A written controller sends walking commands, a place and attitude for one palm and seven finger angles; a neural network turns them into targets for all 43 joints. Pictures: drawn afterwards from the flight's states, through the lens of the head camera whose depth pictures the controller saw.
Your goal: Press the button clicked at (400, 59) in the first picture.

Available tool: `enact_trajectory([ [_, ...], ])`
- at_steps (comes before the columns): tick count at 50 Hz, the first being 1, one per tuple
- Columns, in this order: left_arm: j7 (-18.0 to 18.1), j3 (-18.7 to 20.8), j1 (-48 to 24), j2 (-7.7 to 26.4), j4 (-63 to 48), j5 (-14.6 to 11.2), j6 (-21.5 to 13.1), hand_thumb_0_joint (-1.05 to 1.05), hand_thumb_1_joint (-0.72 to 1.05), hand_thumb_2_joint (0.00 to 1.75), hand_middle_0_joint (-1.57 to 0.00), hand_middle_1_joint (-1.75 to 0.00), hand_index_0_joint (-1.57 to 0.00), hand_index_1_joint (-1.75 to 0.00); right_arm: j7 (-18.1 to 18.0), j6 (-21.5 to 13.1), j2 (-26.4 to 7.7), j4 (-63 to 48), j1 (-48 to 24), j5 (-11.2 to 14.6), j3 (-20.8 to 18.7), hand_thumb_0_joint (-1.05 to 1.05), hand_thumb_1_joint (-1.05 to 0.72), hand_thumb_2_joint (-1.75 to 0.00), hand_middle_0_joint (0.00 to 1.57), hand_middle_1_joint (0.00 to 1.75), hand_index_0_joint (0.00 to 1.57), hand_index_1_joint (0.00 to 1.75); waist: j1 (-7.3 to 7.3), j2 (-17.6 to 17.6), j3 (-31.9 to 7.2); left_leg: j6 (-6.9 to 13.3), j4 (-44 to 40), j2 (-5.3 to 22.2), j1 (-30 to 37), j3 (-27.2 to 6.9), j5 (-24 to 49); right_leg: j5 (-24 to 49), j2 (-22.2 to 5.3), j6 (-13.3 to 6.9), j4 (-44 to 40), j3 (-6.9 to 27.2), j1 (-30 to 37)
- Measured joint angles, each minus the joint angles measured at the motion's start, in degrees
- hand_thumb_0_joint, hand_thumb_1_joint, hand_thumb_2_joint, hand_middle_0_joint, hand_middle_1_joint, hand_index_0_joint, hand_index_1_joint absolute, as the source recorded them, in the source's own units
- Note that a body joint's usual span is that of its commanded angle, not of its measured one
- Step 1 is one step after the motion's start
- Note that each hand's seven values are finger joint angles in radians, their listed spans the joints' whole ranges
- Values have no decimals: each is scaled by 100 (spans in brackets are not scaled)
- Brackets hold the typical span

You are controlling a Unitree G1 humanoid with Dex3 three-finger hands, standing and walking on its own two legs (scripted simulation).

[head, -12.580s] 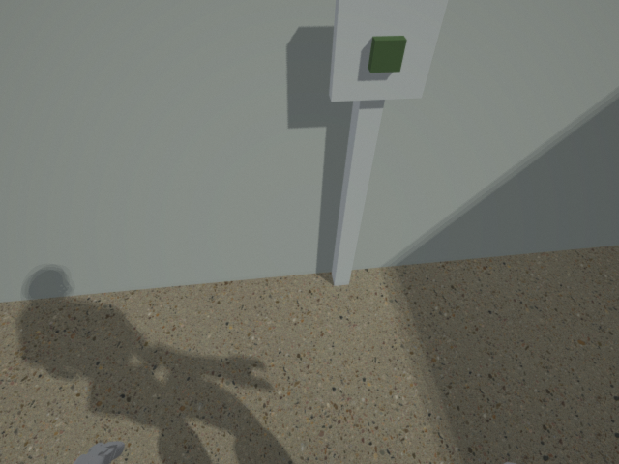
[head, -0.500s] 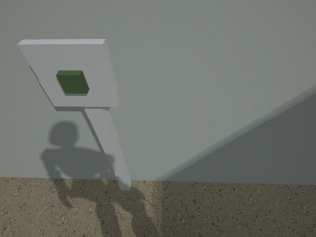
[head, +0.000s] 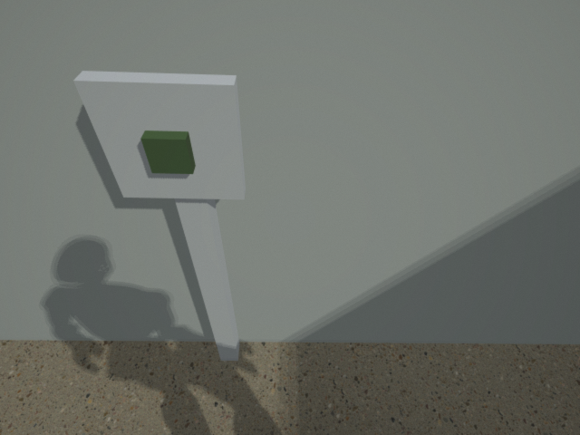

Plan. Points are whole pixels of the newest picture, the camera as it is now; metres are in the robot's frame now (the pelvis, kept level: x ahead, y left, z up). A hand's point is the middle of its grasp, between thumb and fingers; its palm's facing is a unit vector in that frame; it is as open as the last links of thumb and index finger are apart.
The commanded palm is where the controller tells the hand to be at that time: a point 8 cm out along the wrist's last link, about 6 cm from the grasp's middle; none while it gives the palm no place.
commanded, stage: come to a stop and stand still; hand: left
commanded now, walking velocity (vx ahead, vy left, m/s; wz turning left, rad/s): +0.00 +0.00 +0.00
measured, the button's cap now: (170, 151) +0.47 +0.22 +0.15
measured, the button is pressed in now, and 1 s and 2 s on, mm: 0 0 0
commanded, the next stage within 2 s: look again from close up in 0.80 s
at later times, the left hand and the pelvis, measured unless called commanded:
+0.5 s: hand out of the picture -0.03 +0.20 -0.16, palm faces -0.01 -0.96 -0.27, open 7.4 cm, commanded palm none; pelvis -0.04 -0.01 +0.01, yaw +0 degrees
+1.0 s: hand out of the picture -0.01 +0.16 -0.16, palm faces -0.01 -0.97 -0.24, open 7.4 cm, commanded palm none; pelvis -0.04 -0.03 +0.01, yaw +0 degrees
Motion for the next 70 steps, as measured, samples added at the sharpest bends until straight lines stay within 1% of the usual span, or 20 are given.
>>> enact_trajectory([
  [4,-43,-6,-90,124,8,8,7,0,90,89,-20,-30,-20,-30,51,14,-123,44,-11,-7,3,1,-91,-90,20,30,20,30,-11,14,-4,43,-254,-52,22,28,230,197,-40,-12,-179,20,-18],
  [8,-81,-28,-95,179,73,19,14,0,90,89,-20,-30,-20,-30,85,25,-242,103,25,-11,-1,1,-91,-90,20,30,20,30,-28,10,-8,63,-524,-97,45,49,459,358,-73,-54,-322,36,-57],
  [13,-109,-75,2,163,212,25,4,0,90,89,-20,-30,-20,-30,108,45,-351,222,92,-6,-11,1,-91,-90,20,30,20,30,-46,5,-4,52,-778,-109,73,54,677,516,-75,-54,-465,41,-84],
  [18,-121,-127,138,94,377,25,-5,0,90,89,-20,-30,-20,-30,122,63,-388,368,157,9,-11,1,-91,-90,20,30,20,30,-56,-8,5,5,-914,-77,88,27,806,614,-38,-35,-548,18,-89],
  [23,-118,-177,248,-4,521,19,-32,0,90,89,-20,-30,-20,-30,125,72,-361,495,190,27,0,1,-91,-90,20,30,20,30,-53,-8,31,-65,-960,-10,80,-23,875,673,33,-60,-597,-28,-87],
  [31,-108,-226,331,-173,659,4,-80,0,90,89,-20,-30,-20,-30,118,78,-250,624,171,45,24,1,-91,-90,20,30,20,30,-49,25,69,-177,-945,109,31,-80,906,694,155,-155,-597,-74,-126],
  [43,-80,-217,213,-295,641,-12,-135,0,90,89,-20,-30,-20,-30,98,49,-55,750,145,53,63,1,-91,-90,20,30,20,30,-61,33,110,-281,-874,220,6,-109,848,638,265,-253,-543,-91,-148],
  [56,-64,-178,74,-287,575,-12,-158,0,90,89,-20,-30,-20,-30,86,33,28,803,91,52,53,1,-91,-90,20,30,20,30,-77,-7,136,-305,-851,247,21,-91,773,585,290,-269,-548,-70,-132],
  [70,-62,-157,59,-258,634,-5,-141,0,90,89,-20,-30,-20,-30,64,4,-24,803,-17,63,44,1,-91,-90,20,30,20,30,-51,-13,128,-268,-905,213,141,-38,726,580,257,-222,-641,-21,-10],
])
